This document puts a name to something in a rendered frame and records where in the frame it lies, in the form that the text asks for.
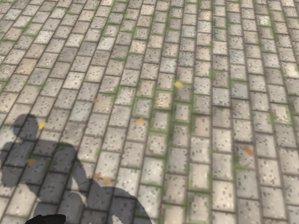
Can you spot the left robot hand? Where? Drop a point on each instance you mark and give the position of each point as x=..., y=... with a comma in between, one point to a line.
x=48, y=219

